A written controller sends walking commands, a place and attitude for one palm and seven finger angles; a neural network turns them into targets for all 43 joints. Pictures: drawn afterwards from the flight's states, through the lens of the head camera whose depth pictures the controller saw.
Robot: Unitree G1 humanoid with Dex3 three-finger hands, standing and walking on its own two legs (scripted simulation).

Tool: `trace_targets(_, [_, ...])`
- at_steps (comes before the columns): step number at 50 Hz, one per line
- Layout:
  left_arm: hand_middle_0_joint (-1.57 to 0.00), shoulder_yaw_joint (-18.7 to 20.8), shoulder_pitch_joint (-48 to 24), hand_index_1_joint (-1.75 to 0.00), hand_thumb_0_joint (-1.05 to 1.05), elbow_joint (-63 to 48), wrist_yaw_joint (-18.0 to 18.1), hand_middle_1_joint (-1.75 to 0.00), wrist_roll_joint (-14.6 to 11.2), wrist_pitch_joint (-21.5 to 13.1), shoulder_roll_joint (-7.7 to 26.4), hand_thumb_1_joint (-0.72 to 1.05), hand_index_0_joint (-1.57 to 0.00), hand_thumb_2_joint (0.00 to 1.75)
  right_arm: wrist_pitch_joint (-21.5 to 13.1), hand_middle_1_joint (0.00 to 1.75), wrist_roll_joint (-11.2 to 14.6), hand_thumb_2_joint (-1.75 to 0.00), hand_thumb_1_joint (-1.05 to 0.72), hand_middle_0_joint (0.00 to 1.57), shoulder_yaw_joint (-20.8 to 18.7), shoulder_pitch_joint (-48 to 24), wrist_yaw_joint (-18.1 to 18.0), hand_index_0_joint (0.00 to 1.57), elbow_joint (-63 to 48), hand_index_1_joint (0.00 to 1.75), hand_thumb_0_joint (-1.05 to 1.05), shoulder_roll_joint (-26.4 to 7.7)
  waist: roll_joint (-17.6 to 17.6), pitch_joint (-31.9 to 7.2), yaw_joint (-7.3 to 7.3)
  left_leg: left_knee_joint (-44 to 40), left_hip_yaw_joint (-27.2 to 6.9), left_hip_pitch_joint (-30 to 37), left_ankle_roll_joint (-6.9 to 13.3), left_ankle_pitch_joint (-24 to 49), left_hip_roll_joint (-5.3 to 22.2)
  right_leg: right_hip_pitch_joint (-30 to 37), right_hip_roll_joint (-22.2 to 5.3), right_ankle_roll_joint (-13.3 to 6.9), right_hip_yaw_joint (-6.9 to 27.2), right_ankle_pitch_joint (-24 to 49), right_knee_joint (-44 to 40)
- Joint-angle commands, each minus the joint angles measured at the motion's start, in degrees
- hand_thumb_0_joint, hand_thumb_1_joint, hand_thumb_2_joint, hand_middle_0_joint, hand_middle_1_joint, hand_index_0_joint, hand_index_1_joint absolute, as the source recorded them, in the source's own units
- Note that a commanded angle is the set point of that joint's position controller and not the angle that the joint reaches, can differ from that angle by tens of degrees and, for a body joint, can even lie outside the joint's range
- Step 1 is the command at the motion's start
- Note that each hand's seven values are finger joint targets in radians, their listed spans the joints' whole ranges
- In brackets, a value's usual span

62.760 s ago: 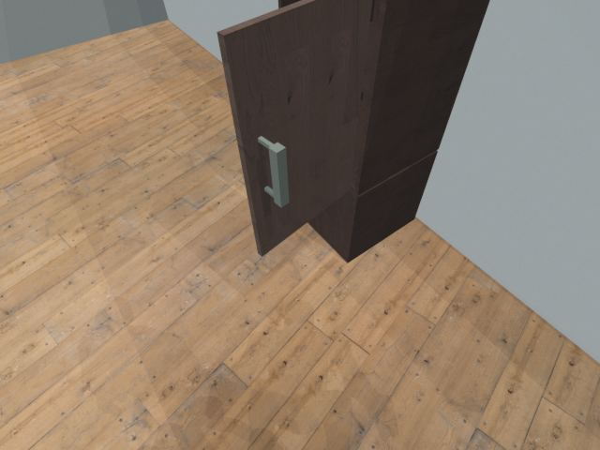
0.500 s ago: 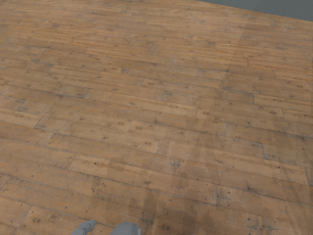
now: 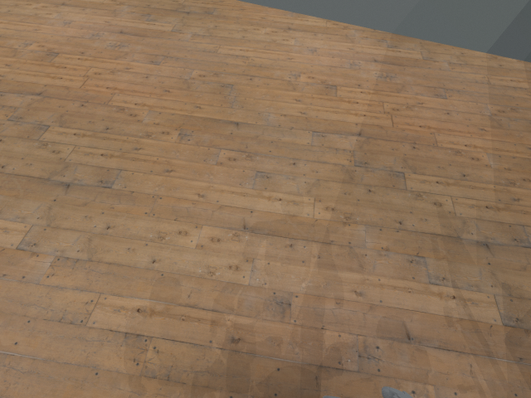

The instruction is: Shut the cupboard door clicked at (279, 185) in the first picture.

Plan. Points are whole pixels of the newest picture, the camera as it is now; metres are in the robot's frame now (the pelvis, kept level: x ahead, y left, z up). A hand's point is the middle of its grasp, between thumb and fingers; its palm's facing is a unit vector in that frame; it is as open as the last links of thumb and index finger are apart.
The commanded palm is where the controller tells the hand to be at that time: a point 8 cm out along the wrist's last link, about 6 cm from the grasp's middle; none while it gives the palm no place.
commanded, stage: turn to face it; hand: left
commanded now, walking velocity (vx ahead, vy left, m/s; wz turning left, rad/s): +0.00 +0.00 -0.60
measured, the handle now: out of the picture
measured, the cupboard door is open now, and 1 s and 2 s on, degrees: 29 29 29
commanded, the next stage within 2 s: none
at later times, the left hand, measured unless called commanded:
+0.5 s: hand (168, 369) +0.18 +0.19 -0.18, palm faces -0.27 -0.94 -0.21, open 7.4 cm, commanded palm none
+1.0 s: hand (228, 344) +0.22 +0.09 -0.16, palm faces -0.58 -0.77 -0.26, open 7.4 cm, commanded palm none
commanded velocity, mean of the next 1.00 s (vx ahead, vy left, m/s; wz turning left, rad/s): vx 0.00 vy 0.00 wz -0.60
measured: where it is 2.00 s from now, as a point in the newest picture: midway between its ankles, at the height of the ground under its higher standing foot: outside the picture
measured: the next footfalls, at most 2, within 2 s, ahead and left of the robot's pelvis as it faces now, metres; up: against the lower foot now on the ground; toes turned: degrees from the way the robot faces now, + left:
right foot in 0.12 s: +0.05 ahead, -0.14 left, +0.00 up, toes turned -10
left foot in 0.42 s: +0.10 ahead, +0.11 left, +0.00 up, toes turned -12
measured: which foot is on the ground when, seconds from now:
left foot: down 0.00-0.12, up 0.14-0.40, down 0.42-0.80, up 0.82-1.00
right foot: up 0.00-0.10, down 0.12-0.42, up 0.44-0.78, down 0.80-1.00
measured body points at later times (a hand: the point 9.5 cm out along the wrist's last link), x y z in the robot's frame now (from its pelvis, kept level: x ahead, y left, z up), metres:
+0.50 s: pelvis +0.03 +0.02 -0.01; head +0.08 +0.03 +0.44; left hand +0.19 +0.24 -0.16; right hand +0.03 -0.26 -0.13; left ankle +0.06 +0.12 -0.74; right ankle -0.02 -0.11 -0.70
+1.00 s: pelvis +0.03 -0.02 +0.00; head +0.06 -0.06 +0.44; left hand +0.25 +0.13 -0.14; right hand -0.08 -0.27 -0.15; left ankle +0.09 +0.12 -0.67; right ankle -0.04 -0.09 -0.74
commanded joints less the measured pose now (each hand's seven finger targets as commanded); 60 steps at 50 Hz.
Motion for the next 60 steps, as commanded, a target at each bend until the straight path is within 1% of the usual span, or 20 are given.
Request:
trace_targets(1, [-0.20,1.5,1.3,-0.30,0.00,-5.5,-0.4,-0.30,0.1,-1.3,3.5,0.90,-0.20,0.90,0.0,0.30,0.1,-0.90,-0.90,0.20,-3.9,2.2,-0.4,0.20,-2.9,0.30,0.00,-13.2,7.8,-4.8,-1.72,-7.4,-8.1,2.4,5.3,13.3,15.5,2.3,0.2,-0.3,-1.0,4.8,-6.9])
trace_targets(4, [-0.20,2.1,5.6,-0.30,0.00,-5.1,-0.3,-0.30,0.4,-2.0,6.8,0.90,-0.20,0.90,0.3,0.30,0.6,-0.90,-0.90,0.20,-4.1,0.9,0.3,0.20,-4.0,0.30,0.00,-12.8,2.2,-5.9,1.16,4.7,-2.7,-3.7,0.4,5.9,10.6,12.2,-0.6,-2.3,1.2,18.3,-21.2])
trace_targets(5, [-0.20,2.9,6.6,-0.30,0.00,-5.4,0.2,-0.30,0.9,-2.7,12.1,0.90,-0.20,0.90,0.4,0.30,1.0,-0.90,-0.90,0.20,-3.5,0.9,0.6,0.20,-5.6,0.30,0.00,-9.3,-13.0,-5.8,1.90,16.8,1.5,-12.1,-3.4,-8.6,2.7,16.0,-11.3,-6.8,17.8,28.1,-29.0])
trace_targets(6, [-0.20,2.9,7.9,-0.30,0.00,-5.3,0.6,-0.30,0.3,-2.9,16.0,0.90,-0.20,0.90,0.9,0.30,1.0,-0.90,-0.90,0.20,-2.8,-1.5,0.8,0.20,-7.8,0.30,0.00,-8.2,-16.7,-4.5,3.43,29.2,-4.0,-18.6,-4.7,-21.8,-3.1,14.7,-19.4,-13.6,28.5,38.1,-32.4])
trace_targets(8, [-0.20,3.1,4.2,-0.30,0.00,-6.3,1.8,-0.30,0.4,-2.9,15.7,0.90,-0.20,0.90,1.2,0.30,1.0,-0.90,-0.90,0.20,-2.8,-2.6,0.3,0.20,-8.6,0.30,0.00,-8.9,-16.2,-5.2,1.73,37.9,-12.8,-23.6,-4.7,-17.4,-2.1,14.8,-18.3,-16.3,31.1,33.7,-31.9])
trace_targets(12, [-0.20,2.1,-3.1,-0.30,0.00,-9.0,1.7,-0.30,0.4,-2.8,13.3,0.90,-0.20,0.90,0.7,0.30,1.0,-0.90,-0.90,0.20,-2.3,1.2,0.7,0.20,-7.0,0.30,0.00,-9.3,-8.3,-8.5,-1.48,29.4,-12.4,-15.9,-5.7,-9.8,-2.0,12.7,-11.8,-12.6,19.6,31.8,-28.4])
trace_targets(19, [-0.20,2.2,-6.4,-0.30,0.00,-9.6,0.9,-0.30,-0.4,-1.6,14.4,0.90,-0.20,0.90,-0.7,0.30,1.4,-0.90,-0.90,0.20,-1.7,9.7,0.0,0.20,-5.7,0.30,0.00,-10.2,-8.1,-9.0,-4.50,-4.8,-10.4,3.0,-5.1,2.4,-5.0,5.0,-6.4,-7.7,20.9,29.0,-21.5])
trace_targets(21, [-0.20,0.9,-5.8,-0.30,0.00,-12.1,-0.1,-0.30,-1.1,-1.3,8.5,0.90,-0.20,0.90,-1.5,0.30,0.1,-0.90,-0.90,0.20,-3.1,11.7,-0.4,0.20,-6.4,0.30,0.00,-19.8,17.5,-8.7,-4.64,-15.7,-32.7,10.9,4.0,11.0,17.6,-10.7,5.7,-1.0,7.7,-4.3,-2.2])
trace_targets(22, [-0.20,0.9,-7.4,-0.30,0.00,-12.6,-0.1,-0.30,-0.2,-1.0,10.3,0.90,-0.20,0.90,-1.2,0.30,0.0,-0.90,-0.90,0.20,-2.9,11.5,-0.4,0.20,-6.6,0.30,0.00,-19.8,14.8,-7.5,-5.09,-15.2,-34.0,6.1,7.7,12.0,21.8,-9.9,3.2,-0.5,8.3,-9.0,8.0])
trace_targets(25, [-0.20,1.5,-7.6,-0.30,0.00,-10.6,-1.2,-0.30,-0.2,-0.9,9.6,0.90,-0.20,0.90,-1.5,0.30,-0.2,-0.90,-0.90,0.20,-1.8,6.3,-0.9,0.20,-7.7,0.30,0.00,-15.7,8.2,-4.2,-2.07,-11.4,-19.9,5.6,6.2,28.2,14.0,-11.1,1.0,1.3,6.6,-1.6,16.7])
trace_targets(33, [-0.20,0.4,-12.2,-0.30,0.00,-12.2,-1.8,-0.30,-0.4,-0.7,7.0,0.90,-0.20,0.90,-1.0,0.30,0.0,-0.90,-0.90,0.20,-2.9,11.4,-0.3,0.20,-4.9,0.30,0.00,-15.7,11.0,-6.9,-5.01,-7.0,-9.2,11.2,5.3,34.1,13.3,-4.0,1.0,0.8,0.8,1.2,-0.9])
trace_targets(38, [-0.20,0.7,-6.8,-0.30,0.00,-11.1,-1.4,-0.30,-0.4,-1.5,8.3,0.90,-0.20,0.90,-0.6,0.30,0.3,-0.90,-0.90,0.20,-3.8,8.4,0.3,0.20,-5.2,0.30,0.00,-17.0,10.0,-7.9,-1.76,1.0,-5.1,6.2,1.3,27.1,13.4,8.9,2.3,-1.6,-1.3,12.0,-19.5])
trace_targets(39, [-0.20,1.1,-2.4,-0.30,0.00,-9.6,-1.1,-0.30,-0.1,-2.0,11.0,0.90,-0.20,0.90,-0.5,0.30,0.8,-0.90,-0.90,0.20,-3.8,8.1,0.6,0.20,-5.7,0.30,0.00,-16.3,4.3,-10.0,0.31,9.2,-3.0,0.7,-1.4,21.5,10.7,18.1,-0.1,-3.0,1.9,20.7,-26.7])
trace_targets(40, [-0.20,2.3,1.3,-0.30,0.00,-8.4,-0.3,-0.30,0.4,-2.8,17.4,0.90,-0.20,0.90,-0.3,0.30,1.2,-0.90,-0.90,0.20,-2.7,6.9,0.9,0.20,-7.9,0.30,0.00,-11.6,-14.8,-10.5,1.98,22.3,0.8,-15.6,-5.3,-9.2,2.4,28.8,-14.6,-8.2,20.0,39.2,-29.6])
trace_targets(41, [-0.20,2.4,3.8,-0.30,0.00,-7.5,0.4,-0.30,-0.6,-2.8,19.6,0.90,-0.20,0.90,0.4,0.30,1.1,-0.90,-0.90,0.20,-2.1,4.2,0.5,0.20,-9.6,0.30,0.00,-11.9,-15.4,-9.8,3.07,32.1,-6.3,-20.5,-6.2,-22.4,-1.3,24.4,-21.2,-14.2,26.2,53.6,-28.4])
trace_targets(43, [-0.20,2.5,-0.5,-0.30,0.00,-8.7,1.6,-0.30,-0.4,-2.6,17.1,0.90,-0.20,0.90,0.8,0.30,1.1,-0.90,-0.90,0.20,-2.1,2.1,-0.3,0.20,-9.1,0.30,0.00,-11.8,-15.9,-7.7,1.14,39.1,-13.4,-24.9,-6.1,-17.0,-0.2,22.1,-17.4,-15.6,26.2,47.0,-28.5])
trace_targets(47, [-0.20,1.4,-6.6,-0.30,0.00,-10.9,1.3,-0.30,-0.2,-2.8,13.8,0.90,-0.20,0.90,1.3,0.30,0.8,-0.90,-0.90,0.20,-2.2,4.8,0.7,0.20,-7.0,0.30,0.00,-11.0,-8.3,-7.2,-2.68,34.4,-12.5,-17.0,-7.0,-6.7,-0.8,13.2,-10.4,-11.8,17.5,36.7,-29.0])
trace_targets(58, [-0.20,2.4,-5.3,-0.30,0.00,-10.1,1.0,-0.30,-0.1,-2.2,15.1,0.90,-0.20,0.90,-0.2,0.30,1.7,-0.90,-0.90,0.20,-1.9,5.8,-0.1,0.20,-8.2,0.30,0.00,-10.5,-9.5,-8.7,-3.38,3.1,-12.0,-3.1,-5.7,-2.7,-5.5,9.0,-7.5,-10.4,26.2,36.5,-23.3])
trace_targets(59, [-0.20,2.2,-6.4,-0.30,0.00,-10.3,0.9,-0.30,-0.5,-1.9,14.0,0.90,-0.20,0.90,-0.7,0.30,1.7,-0.90,-0.90,0.20,-2.0,8.7,-0.3,0.20,-7.4,0.30,0.00,-11.4,-7.5,-9.4,-5.02,-5.2,-12.3,4.9,-5.3,3.6,-4.5,3.6,-5.0,-7.7,24.6,31.5,-20.5])
trace_targets(60, [-0.20,1.5,-5.1,-0.30,0.00,-11.1,0.6,-0.30,-1.1,-1.7,10.8,0.90,-0.20,0.90,-1.4,0.30,1.0,-0.90,-0.90,0.20,-2.5,10.4,-0.4,0.20,-7.1,0.30,0.00,-15.5,4.1,-11.4,-5.10,-12.3,-22.0,12.1,-2.2,7.0,5.5,-3.6,2.1,-4.1,18.6,18.0,-13.2])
